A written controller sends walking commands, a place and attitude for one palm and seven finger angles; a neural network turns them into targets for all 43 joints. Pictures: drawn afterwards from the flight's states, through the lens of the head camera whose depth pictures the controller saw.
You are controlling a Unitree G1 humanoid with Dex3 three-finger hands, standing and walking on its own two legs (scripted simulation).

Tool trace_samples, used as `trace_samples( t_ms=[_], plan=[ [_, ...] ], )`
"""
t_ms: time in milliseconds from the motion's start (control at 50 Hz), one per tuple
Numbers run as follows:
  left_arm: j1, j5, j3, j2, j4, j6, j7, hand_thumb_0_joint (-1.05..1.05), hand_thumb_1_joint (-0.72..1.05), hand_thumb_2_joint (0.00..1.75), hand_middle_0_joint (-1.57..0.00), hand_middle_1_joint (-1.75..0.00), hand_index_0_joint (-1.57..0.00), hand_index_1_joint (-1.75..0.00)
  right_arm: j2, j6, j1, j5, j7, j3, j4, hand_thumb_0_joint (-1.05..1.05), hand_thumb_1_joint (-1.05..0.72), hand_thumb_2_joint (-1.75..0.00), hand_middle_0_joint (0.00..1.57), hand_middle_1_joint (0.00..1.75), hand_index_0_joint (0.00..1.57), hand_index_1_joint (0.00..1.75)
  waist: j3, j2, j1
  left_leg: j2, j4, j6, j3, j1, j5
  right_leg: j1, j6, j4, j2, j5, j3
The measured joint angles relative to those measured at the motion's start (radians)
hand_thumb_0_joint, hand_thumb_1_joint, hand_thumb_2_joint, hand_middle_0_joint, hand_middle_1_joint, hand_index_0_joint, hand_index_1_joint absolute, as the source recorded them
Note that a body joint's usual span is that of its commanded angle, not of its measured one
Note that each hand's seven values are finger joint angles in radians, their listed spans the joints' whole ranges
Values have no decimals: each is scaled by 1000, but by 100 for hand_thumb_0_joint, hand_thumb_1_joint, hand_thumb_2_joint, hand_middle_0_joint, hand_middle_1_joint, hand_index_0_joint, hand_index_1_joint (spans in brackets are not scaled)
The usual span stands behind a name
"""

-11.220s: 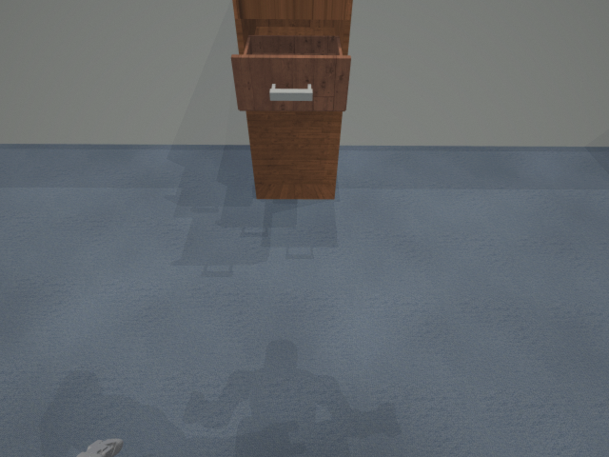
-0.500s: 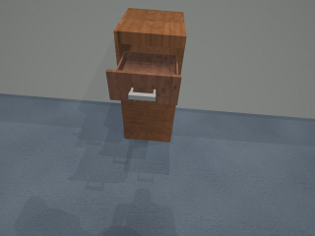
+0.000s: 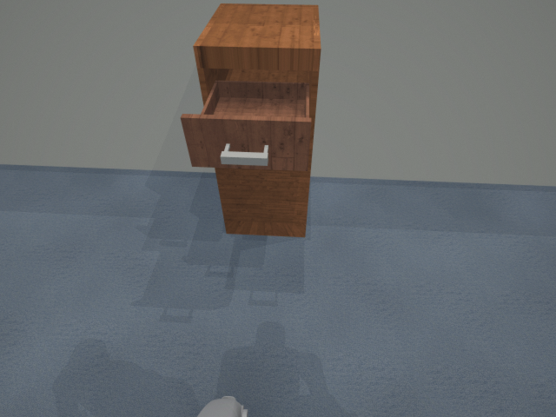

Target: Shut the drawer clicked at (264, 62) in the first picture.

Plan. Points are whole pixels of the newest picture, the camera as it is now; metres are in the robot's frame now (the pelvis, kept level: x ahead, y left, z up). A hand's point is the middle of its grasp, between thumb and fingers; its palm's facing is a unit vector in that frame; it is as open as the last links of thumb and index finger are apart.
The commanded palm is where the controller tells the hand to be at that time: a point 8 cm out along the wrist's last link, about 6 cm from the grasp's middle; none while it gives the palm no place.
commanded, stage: look again from close up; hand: left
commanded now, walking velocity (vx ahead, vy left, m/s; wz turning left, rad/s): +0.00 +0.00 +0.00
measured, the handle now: (245, 153) +0.75 +0.13 -0.05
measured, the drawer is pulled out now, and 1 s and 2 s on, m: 0.29 0.29 0.29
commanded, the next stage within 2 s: shuffle to correct the standing spot in 0.52 s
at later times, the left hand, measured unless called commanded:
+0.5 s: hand out of the picture +0.07 +0.21 -0.18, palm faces +0.04 -0.98 -0.19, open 7.3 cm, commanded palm none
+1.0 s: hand out of the picture +0.08 +0.20 -0.21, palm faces +0.09 -0.99 -0.14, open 7.4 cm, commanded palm none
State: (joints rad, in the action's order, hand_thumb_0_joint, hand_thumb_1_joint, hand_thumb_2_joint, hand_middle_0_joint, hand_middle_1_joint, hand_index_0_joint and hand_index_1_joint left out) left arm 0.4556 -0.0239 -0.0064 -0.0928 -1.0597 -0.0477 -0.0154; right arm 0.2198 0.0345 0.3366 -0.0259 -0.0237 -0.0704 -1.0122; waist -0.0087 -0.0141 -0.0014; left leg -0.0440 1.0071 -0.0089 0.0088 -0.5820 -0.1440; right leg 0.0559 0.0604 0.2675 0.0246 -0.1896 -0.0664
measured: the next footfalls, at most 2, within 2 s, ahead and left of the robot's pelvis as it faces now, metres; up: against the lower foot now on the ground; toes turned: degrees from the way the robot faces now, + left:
left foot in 0.18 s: +0.12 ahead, +0.16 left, +0.00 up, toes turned +3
right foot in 1.44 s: +0.45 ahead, -0.12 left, +0.00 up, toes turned -5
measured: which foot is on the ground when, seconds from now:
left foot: up 0.00-0.16, down 0.18-1.00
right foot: down 0.00-1.00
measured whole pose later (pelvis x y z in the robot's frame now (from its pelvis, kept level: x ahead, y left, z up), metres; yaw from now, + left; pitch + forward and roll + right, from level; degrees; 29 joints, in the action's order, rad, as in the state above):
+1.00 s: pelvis +0.14 +0.05 -0.03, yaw +2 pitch +0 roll +0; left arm 0.40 -0.03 -0.03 -0.14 -1.12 -0.04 -0.01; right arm 0.12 -0.02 0.34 -0.03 0.01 -0.01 -1.13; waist 0.03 0.03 0.00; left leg -0.02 0.69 0.04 0.10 -0.27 -0.42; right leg 0.10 0.02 0.60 -0.01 -0.50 -0.08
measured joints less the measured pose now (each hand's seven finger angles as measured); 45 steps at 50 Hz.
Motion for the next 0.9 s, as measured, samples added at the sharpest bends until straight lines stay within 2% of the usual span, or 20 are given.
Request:
trace_samples(
  t_ms=[100,140,180,240,280,320,360,380,480,660,900],
  plan=[
    [-17,-10,5,1,-6,1,4,0,90,90,-20,-30,-20,-30,-17,-10,-28,8,10,19,-12,0,-91,-90,19,29,20,30,12,10,24,-5,-279,-2,22,132,-89,5,-24,39,-24,-42,-1],
    [-26,-10,5,-6,-11,3,2,0,90,90,-20,-30,-20,-30,-31,-28,-42,10,17,35,-17,0,-91,-90,19,29,20,30,18,17,32,4,-433,3,32,220,-64,21,-38,102,-34,-85,0],
    [-26,-6,6,-9,-12,8,0,0,90,90,-20,-30,-20,-30,-38,-56,-47,10,24,50,-15,0,-91,-90,19,29,20,30,12,-2,34,-6,-526,21,22,291,-16,61,-53,208,-23,-154,-4],
    [-65,-3,-3,-39,-18,36,-10,0,90,90,-20,-30,-20,-30,-70,-59,-78,5,48,56,-21,1,-94,-90,20,29,20,30,26,61,35,38,-479,23,49,284,-77,145,-39,388,-60,-303,25],
    [-94,-1,-6,-47,-19,45,-12,0,91,90,-20,-30,-20,-30,-73,-64,-92,2,55,63,-21,0,-95,-90,20,29,20,30,34,68,31,50,-491,23,60,298,-72,190,-33,451,-65,-333,25],
    [-122,2,-8,-50,-15,45,-9,0,91,90,-20,-30,-19,-30,-69,-62,-100,3,61,66,-25,0,-95,-90,20,30,20,30,40,60,26,59,-497,26,61,307,-67,201,-34,411,-67,-273,24],
    [-142,3,-7,-50,-11,35,-8,0,91,90,-19,-30,-19,-30,-63,-51,-105,9,63,68,-38,0,-96,-90,20,30,20,30,42,48,25,65,-484,24,60,311,-78,182,-39,339,-67,-131,28],
    [-148,3,-4,-46,-14,31,-7,0,91,90,-19,-30,-19,-30,-58,-42,-106,11,62,67,-48,0,-96,-90,20,30,20,30,38,33,23,59,-484,22,53,319,-84,168,-41,328,-62,-120,22],
    [-148,8,10,-51,-27,23,-9,1,92,90,-19,-30,-19,-30,-51,-32,-88,10,53,72,-80,1,-96,-90,20,30,20,30,5,11,7,44,-541,15,45,355,-75,115,-41,238,-42,-127,14],
    [-178,11,11,-63,-44,25,-13,1,92,90,-20,-30,-19,-30,-77,-47,-55,12,49,93,-131,0,-92,-90,20,29,20,30,35,26,2,40,-587,16,45,379,-70,82,-42,169,-35,-106,15],
    [-105,-1,-15,-48,-58,21,12,0,91,90,-20,-30,-19,-30,-98,-51,17,2,36,71,-137,0,-91,-90,20,29,20,30,17,26,-4,31,-397,24,34,344,-231,79,-36,293,-31,-243,3]
  ],
)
